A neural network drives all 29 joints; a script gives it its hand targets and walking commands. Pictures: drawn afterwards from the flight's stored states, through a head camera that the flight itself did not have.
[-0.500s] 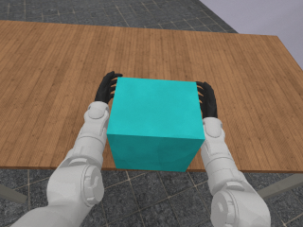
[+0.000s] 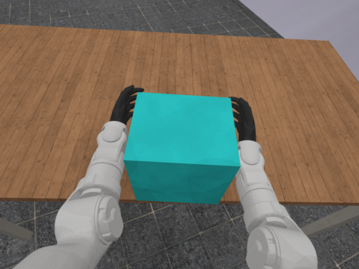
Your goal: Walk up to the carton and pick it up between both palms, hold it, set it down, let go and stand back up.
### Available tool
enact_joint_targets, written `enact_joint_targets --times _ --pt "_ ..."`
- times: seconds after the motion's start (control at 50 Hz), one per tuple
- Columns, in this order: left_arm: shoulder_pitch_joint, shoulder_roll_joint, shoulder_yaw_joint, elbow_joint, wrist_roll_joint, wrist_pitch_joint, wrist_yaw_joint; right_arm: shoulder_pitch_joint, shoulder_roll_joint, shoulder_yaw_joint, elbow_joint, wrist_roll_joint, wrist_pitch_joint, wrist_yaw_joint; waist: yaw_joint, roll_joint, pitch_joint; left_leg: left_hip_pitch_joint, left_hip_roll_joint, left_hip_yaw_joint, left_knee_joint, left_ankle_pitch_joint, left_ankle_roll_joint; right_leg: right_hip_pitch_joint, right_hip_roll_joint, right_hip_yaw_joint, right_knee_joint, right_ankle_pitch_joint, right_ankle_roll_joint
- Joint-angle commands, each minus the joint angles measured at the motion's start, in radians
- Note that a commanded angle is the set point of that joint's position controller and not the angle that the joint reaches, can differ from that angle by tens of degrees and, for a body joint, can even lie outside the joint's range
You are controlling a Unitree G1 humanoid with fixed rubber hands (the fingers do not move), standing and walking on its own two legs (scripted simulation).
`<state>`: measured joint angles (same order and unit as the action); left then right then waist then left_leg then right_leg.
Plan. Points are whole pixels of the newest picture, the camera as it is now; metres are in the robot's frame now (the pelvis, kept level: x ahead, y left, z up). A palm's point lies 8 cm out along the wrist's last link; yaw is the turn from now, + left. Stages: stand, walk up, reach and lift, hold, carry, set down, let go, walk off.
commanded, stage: reach and lift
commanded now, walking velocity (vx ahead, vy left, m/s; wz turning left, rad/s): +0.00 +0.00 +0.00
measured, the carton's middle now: (180, 152) +0.37 +0.02 +0.04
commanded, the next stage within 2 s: none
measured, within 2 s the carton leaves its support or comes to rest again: leaves its support in 1.16 s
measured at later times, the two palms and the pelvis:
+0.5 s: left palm (120, 119) +0.42 +0.16 +0.08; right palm (248, 138) +0.38 -0.13 +0.09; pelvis -0.01 +0.00 +0.00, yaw +0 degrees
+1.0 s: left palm (110, 131) +0.39 +0.17 +0.09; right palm (244, 147) +0.36 -0.11 +0.09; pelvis -0.03 +0.01 +0.00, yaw +0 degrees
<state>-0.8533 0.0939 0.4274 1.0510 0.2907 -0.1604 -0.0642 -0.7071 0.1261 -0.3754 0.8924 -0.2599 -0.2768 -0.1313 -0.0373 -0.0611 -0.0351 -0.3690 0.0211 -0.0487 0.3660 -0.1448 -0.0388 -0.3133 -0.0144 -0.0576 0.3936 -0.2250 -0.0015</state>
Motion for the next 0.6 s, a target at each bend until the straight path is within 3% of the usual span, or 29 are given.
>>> enact_joint_targets --times 0.0,0.1,0.12,0.18,0.26,0.3,0.34,0.38,0.4,0.44,0.46,0.48,0.54,0.56,0.58 --pt "-0.298 -0.588 -0.181 0.005 0.136 0.002 -0.123 -0.35 0.598 0.247 0.078 -0.137 -0.007 0.092 0.044 0.115 -0.457 0.254 -0.028 0.178 -0.016 0.359 -0.001 0.349 0.008 -0.019 -0.048 0.644 0.055" --pt "-0.3 -0.602 -0.209 -0.012 0.126 -0.008 -0.115 -0.35 0.615 0.271 0.069 -0.137 -0.024 0.089 0.047 0.119 -0.503 0.245 -0.032 0.175 -0.017 0.373 -0.002 0.363 0.008 -0.021 -0.041 0.671 0.057" --pt "-0.295 -0.617 -0.214 -0.009 0.119 -0.01 -0.112 -0.348 0.616 0.276 0.072 -0.127 -0.023 0.09 0.054 0.142 -0.505 0.258 -0.029 0.173 -0.005 0.4 -0.008 0.354 0.007 -0.018 -0.042 0.68 0.052" --pt "-0.3 -0.602 -0.213 -0.003 0.119 -0.012 -0.113 -0.353 0.613 0.289 0.077 -0.124 -0.031 0.086 0.045 0.119 -0.489 0.244 -0.031 0.173 -0.004 0.39 -0.008 0.356 0.003 -0.014 -0.037 0.704 0.053" --pt "-0.327 -0.615 -0.226 -0.002 0.116 -0.032 -0.105 -0.38 0.626 0.299 0.064 -0.132 -0.057 0.082 0.051 0.134 -0.545 0.245 -0.029 0.172 -0.004 0.4 -0.012 0.347 0.005 -0.022 -0.039 0.7 0.052" --pt "-0.343 -0.634 -0.239 -0.02 0.113 -0.051 -0.098 -0.391 0.617 0.312 0.076 -0.133 -0.082 0.084 0.045 0.125 -0.581 0.269 -0.026 0.164 0.003 0.439 -0.013 0.353 0.01 -0.025 -0.037 0.721 0.051" --pt "-0.346 -0.628 -0.24 -0.015 0.115 -0.068 -0.094 -0.415 0.613 0.321 0.076 -0.135 -0.111 0.081 0.061 0.139 -0.597 0.277 -0.023 0.166 0.008 0.461 -0.015 0.348 0.006 -0.022 -0.045 0.746 0.049" --pt "-0.388 -0.652 -0.281 -0.06 0.1 -0.101 -0.081 -0.439 0.615 0.336 0.064 -0.144 -0.156 0.078 0.049 0.143 -0.656 0.298 -0.02 0.159 0.01 0.49 -0.027 0.355 0.012 -0.033 -0.04 0.767 0.049" --pt "-0.382 -0.635 -0.249 -0.022 0.116 -0.105 -0.081 -0.442 0.597 0.34 0.076 -0.154 -0.161 0.079 0.067 0.13 -0.623 0.29 -0.017 0.161 0.009 0.487 -0.026 0.353 0.009 -0.032 -0.047 0.753 0.051" --pt "-0.423 -0.643 -0.268 -0.049 0.11 -0.139 -0.076 -0.477 0.589 0.345 0.076 -0.167 -0.203 0.076 0.059 0.11 -0.658 0.294 -0.02 0.163 0.004 0.473 -0.025 0.347 0.01 -0.037 -0.05 0.748 0.055" --pt "-0.43 -0.647 -0.277 -0.055 0.109 -0.16 -0.071 -0.49 0.607 0.358 0.068 -0.166 -0.228 0.076 0.068 0.125 -0.7 0.298 -0.023 0.162 0.009 0.481 -0.021 0.361 0.006 -0.031 -0.043 0.767 0.055" --pt "-0.432 -0.64 -0.259 -0.034 0.115 -0.167 -0.069 -0.504 0.597 0.367 0.063 -0.173 -0.241 0.076 0.085 0.108 -0.688 0.298 -0.024 0.168 0.007 0.472 -0.021 0.356 0.007 -0.029 -0.05 0.759 0.057" --pt "-0.467 -0.659 -0.252 -0.063 0.131 -0.209 -0.065 -0.541 0.568 0.358 0.084 -0.206 -0.299 0.073 0.083 0.1 -0.7 0.294 -0.018 0.167 -0.017 0.443 -0.019 0.346 0.008 -0.034 -0.061 0.722 0.054" --pt "-0.47 -0.642 -0.23 -0.041 0.152 -0.213 -0.066 -0.528 0.561 0.339 0.116 -0.228 -0.304 0.072 0.069 0.078 -0.655 0.295 -0.02 0.173 -0.025 0.4 -0.01 0.337 0.005 -0.026 -0.074 0.668 0.058" --pt "-0.477 -0.649 -0.22 -0.03 0.154 -0.216 -0.066 -0.554 0.545 0.324 0.113 -0.234 -0.313 0.072 0.076 0.086 -0.647 0.296 -0.016 0.172 -0.036 0.384 -0.009 0.306 0.012 -0.034 -0.083 0.619 0.054"
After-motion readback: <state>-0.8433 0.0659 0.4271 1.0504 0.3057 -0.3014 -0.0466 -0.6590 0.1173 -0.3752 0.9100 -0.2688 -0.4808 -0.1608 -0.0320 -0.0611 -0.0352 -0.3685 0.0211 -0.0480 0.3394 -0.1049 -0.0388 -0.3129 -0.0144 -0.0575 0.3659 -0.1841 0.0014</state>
